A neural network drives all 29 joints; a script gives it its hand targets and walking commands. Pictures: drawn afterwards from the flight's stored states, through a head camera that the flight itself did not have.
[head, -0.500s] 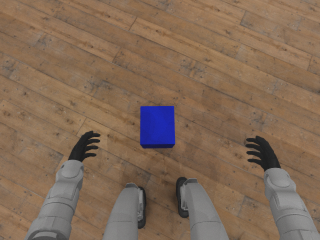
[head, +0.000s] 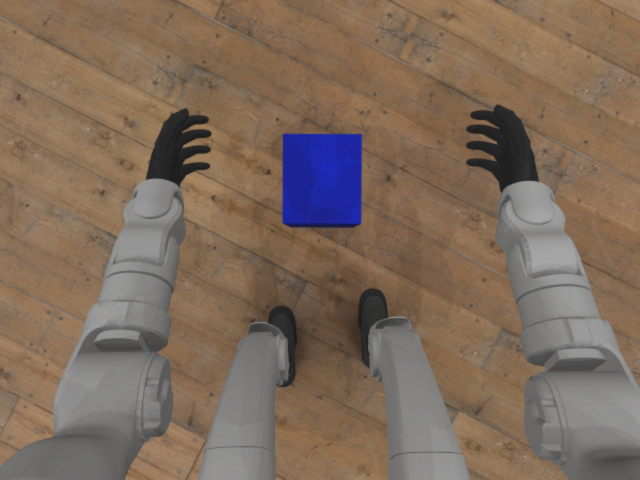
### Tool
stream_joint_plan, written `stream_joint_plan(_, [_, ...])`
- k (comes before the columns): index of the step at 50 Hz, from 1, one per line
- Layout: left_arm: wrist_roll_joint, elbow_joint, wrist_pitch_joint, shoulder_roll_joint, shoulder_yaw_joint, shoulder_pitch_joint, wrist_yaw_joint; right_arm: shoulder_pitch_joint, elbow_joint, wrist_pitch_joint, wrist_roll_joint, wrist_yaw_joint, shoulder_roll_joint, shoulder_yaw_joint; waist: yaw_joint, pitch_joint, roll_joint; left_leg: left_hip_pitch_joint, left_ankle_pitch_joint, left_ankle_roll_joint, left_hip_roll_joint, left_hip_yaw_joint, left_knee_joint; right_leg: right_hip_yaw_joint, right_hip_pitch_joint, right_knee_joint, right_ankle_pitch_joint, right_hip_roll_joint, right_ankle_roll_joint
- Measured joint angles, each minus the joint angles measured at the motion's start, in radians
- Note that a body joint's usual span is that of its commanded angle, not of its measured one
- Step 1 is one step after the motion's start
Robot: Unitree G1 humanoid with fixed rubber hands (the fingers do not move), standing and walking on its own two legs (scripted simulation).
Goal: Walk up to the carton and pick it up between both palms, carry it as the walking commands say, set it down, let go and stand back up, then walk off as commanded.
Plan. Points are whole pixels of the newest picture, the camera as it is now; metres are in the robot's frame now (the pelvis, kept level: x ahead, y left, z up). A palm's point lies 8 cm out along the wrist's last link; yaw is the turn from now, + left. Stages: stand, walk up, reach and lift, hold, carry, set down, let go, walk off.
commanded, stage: reach and lift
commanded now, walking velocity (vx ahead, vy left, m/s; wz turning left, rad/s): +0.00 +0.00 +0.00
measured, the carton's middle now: (321, 186) +0.48 +0.02 -0.58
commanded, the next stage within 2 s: none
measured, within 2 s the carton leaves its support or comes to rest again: neither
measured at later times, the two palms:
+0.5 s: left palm (206, 149) +0.47 +0.18 -0.19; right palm (470, 143) +0.48 -0.17 -0.18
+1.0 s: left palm (234, 174) +0.47 +0.18 -0.36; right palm (414, 176) +0.47 -0.15 -0.37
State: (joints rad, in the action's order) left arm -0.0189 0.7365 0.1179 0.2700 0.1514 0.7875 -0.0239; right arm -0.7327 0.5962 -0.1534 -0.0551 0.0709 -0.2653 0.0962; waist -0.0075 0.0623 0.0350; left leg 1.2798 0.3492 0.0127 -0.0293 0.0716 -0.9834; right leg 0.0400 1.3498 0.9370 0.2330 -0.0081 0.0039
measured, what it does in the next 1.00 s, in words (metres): lowers itself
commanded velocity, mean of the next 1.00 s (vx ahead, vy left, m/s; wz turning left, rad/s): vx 0.00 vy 0.00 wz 0.00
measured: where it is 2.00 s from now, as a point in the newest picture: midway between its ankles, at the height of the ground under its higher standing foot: (328, 351)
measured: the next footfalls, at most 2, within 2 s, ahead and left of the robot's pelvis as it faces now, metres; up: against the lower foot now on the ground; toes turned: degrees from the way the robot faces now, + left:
none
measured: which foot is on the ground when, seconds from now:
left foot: down 0.00-1.00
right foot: down 0.00-1.00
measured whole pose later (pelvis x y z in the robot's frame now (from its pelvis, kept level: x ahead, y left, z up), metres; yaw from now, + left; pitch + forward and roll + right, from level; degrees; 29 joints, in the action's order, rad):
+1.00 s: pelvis -0.08 -0.01 -0.17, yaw +3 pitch +36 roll +4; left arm -0.13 0.81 0.19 0.30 0.26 1.49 -0.16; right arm -1.44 0.75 -0.20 -0.06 0.22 -0.27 0.20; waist -0.01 0.55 0.04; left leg 1.83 0.46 0.00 -0.03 0.06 -1.66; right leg 0.04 1.92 1.62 0.33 0.00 -0.01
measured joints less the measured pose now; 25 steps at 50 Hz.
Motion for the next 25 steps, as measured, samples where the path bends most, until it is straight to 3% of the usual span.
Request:
stream_joint_plan(12, [0.0, 0.009, -0.026, -0.046, 0.056, 0.187, -0.007, -0.194, 0.024, 0.022, 0.0, 0.024, 0.052, 0.062, 0.0, -0.001, 0.0, 0.117, -0.005, -0.002, 0.0, 0.0, 0.0, 0.0, 0.117, 0.0, -0.005, 0.0, 0.0])
stream_joint_plan(25, [0.018, 0.062, -0.062, -0.08, 0.108, 0.238, -0.014, -0.263, 0.105, 0.062, 0.031, 0.021, 0.064, 0.115, 0.0, -0.036, 0.0, 0.247, -0.024, -0.002, 0.002, -0.001, -0.021, 0.0, 0.243, 0.015, -0.026, 0.002, 0.0])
